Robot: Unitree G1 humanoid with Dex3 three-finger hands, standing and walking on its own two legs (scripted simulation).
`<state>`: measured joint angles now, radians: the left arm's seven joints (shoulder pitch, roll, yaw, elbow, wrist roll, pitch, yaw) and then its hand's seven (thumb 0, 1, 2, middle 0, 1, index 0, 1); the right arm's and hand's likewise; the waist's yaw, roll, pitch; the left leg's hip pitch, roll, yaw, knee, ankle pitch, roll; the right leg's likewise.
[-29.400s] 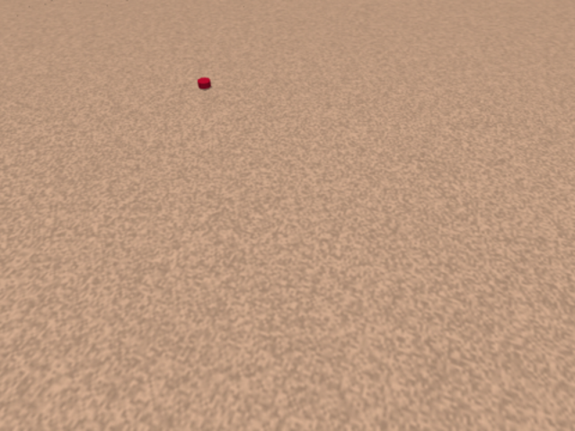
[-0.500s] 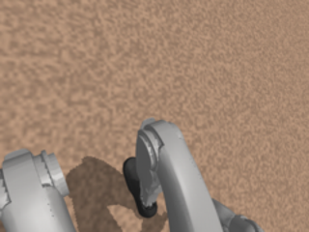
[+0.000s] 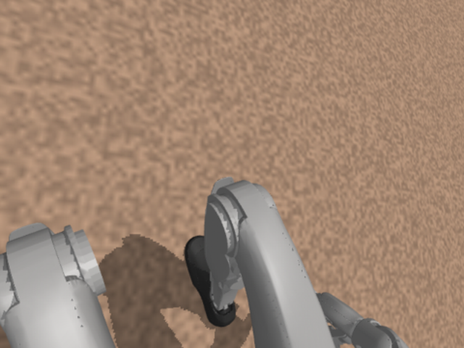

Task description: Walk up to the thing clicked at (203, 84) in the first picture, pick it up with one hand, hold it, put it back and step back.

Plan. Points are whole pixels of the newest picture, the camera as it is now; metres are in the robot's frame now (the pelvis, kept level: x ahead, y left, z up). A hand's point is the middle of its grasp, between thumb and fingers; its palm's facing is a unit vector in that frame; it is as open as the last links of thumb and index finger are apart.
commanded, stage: settle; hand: left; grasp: from above
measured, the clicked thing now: out of the picture +0.40 +0.35 -0.28
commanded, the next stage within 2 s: lift in 0.76 s
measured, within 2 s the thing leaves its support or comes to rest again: leaves its support in 0.16 s
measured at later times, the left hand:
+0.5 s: hand out of the picture +0.38 +0.35 -0.18, palm faces -0.40 -0.15 -0.90, open 10.2 cm
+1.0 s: hand out of the picture +0.38 +0.35 -0.12, palm faces -0.40 -0.14 -0.90, open 10.2 cm
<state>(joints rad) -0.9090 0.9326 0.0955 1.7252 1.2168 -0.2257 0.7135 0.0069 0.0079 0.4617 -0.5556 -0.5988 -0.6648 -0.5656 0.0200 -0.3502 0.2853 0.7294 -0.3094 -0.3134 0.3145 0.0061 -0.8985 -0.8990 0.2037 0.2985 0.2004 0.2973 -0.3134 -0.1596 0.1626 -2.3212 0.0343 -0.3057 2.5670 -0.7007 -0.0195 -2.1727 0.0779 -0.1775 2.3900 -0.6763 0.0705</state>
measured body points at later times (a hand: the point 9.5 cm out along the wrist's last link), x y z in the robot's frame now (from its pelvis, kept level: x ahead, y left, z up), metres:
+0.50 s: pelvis +0.00 -0.01 +0.01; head +0.22 +0.11 +0.39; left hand +0.40 +0.36 -0.13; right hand +0.11 -0.26 -0.08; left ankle +0.07 +0.13 -0.27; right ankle +0.12 -0.12 -0.27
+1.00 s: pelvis +0.00 -0.01 +0.03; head +0.21 +0.08 +0.42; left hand +0.40 +0.36 -0.07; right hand +0.11 -0.27 -0.08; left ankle +0.07 +0.13 -0.27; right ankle +0.12 -0.12 -0.27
